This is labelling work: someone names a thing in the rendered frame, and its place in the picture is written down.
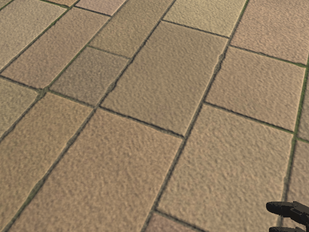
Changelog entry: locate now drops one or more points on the right robot hand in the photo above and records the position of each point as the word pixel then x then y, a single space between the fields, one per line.
pixel 294 210

